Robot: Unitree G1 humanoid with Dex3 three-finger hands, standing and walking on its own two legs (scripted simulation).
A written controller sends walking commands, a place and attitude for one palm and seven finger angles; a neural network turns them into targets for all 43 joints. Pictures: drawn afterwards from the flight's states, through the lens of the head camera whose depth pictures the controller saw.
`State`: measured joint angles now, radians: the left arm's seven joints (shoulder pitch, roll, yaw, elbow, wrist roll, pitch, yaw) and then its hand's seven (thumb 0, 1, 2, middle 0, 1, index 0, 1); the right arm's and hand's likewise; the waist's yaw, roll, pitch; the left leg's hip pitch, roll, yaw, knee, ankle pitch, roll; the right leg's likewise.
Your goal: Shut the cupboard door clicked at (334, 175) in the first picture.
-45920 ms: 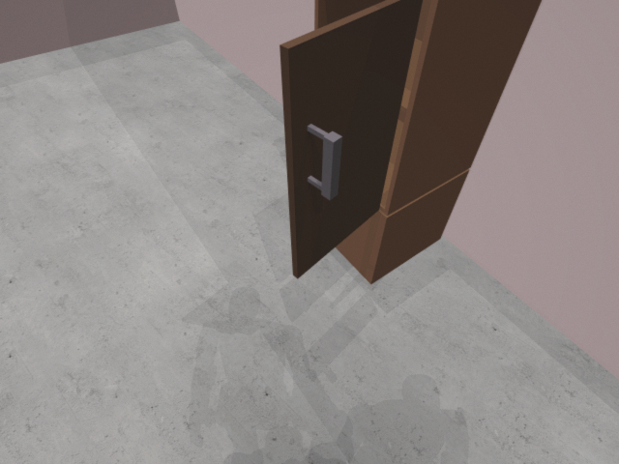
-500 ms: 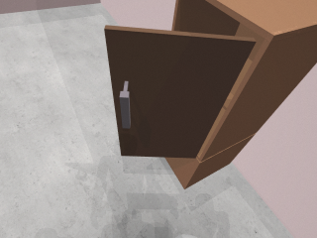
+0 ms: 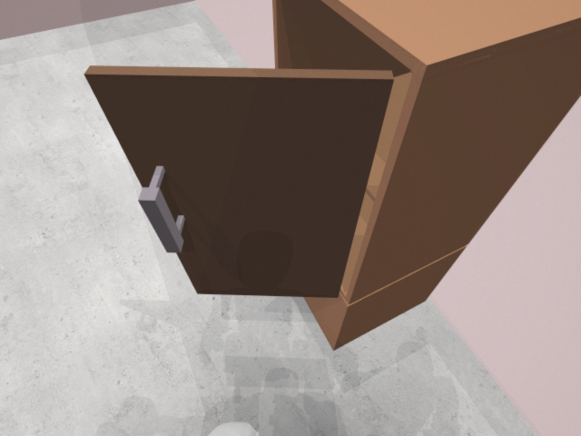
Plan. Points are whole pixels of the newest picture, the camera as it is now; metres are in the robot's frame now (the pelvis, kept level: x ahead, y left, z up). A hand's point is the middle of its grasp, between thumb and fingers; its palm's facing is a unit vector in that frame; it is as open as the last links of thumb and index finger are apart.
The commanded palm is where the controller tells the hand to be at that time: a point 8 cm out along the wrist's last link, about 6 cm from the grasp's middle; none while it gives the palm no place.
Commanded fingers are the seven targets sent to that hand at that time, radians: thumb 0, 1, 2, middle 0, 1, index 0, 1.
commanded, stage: come to a stop and stand still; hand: left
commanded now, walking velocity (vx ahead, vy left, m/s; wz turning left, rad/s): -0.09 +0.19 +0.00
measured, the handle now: (167, 211) +0.42 +0.23 +0.04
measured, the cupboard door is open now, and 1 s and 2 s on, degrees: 61 61 61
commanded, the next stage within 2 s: look again from close up in 0.98 s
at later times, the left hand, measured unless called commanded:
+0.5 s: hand out of the picture -0.05 +0.26 -0.18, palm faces +0.06 -0.98 -0.20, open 7.4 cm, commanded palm none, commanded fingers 0.00 0.90 0.90 -0.20 -0.30 -0.20 -0.30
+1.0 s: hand out of the picture -0.10 +0.20 -0.18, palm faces +0.01 -0.99 -0.14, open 7.4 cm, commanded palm none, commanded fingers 0.00 0.90 0.90 -0.20 -0.30 -0.20 -0.30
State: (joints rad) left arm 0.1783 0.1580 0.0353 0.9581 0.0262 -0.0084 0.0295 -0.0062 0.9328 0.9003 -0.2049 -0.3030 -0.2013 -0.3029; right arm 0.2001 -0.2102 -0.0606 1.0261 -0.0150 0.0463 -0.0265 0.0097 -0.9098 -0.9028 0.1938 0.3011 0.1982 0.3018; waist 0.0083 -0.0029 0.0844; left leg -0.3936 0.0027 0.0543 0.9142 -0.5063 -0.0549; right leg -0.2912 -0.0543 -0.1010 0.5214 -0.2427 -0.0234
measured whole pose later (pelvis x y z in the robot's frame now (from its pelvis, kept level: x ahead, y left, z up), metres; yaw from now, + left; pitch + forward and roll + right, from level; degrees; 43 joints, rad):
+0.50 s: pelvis -0.06 +0.07 +0.00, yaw +0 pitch +1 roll +0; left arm 0.28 0.21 0.05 1.02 0.02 0.05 0.02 0.00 0.91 0.90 -0.20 -0.30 -0.20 -0.30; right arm 0.17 -0.14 -0.02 0.98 -0.03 0.02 -0.02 0.00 -0.92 -0.90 0.20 0.30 0.20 0.30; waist 0.03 -0.05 0.04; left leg -0.26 -0.03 0.08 0.42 -0.17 0.07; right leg -0.31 -0.05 -0.02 0.83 -0.45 0.03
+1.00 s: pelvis -0.09 +0.05 +0.00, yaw -1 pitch -1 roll +0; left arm 0.33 0.12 0.00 1.10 0.01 0.01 0.03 0.00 0.91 0.90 -0.20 -0.30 -0.20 -0.30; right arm 0.35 -0.12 -0.01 1.16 -0.02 0.03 -0.02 0.01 -0.91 -0.90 0.20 0.30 0.20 0.30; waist -0.02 -0.03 0.02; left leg -0.26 -0.01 0.08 0.39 -0.11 0.04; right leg -0.09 0.00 -0.04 0.42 -0.31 -0.01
